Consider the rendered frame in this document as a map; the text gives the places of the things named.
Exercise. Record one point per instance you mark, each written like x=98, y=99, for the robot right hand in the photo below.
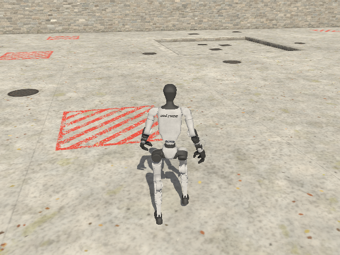
x=201, y=155

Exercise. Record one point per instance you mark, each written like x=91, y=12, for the robot foot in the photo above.
x=185, y=200
x=159, y=220

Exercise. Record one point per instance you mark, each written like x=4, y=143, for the left robot forearm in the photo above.
x=144, y=137

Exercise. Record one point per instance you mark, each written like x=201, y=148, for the right robot foot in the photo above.
x=185, y=200

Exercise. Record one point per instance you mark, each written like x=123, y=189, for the robot left hand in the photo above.
x=147, y=143

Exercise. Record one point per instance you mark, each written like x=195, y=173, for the left robot foot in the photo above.
x=159, y=220

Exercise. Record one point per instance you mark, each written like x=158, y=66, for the robot right upper arm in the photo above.
x=189, y=121

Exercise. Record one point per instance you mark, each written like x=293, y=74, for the right robot forearm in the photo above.
x=197, y=142

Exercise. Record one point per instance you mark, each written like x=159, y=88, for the robot left upper arm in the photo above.
x=150, y=120

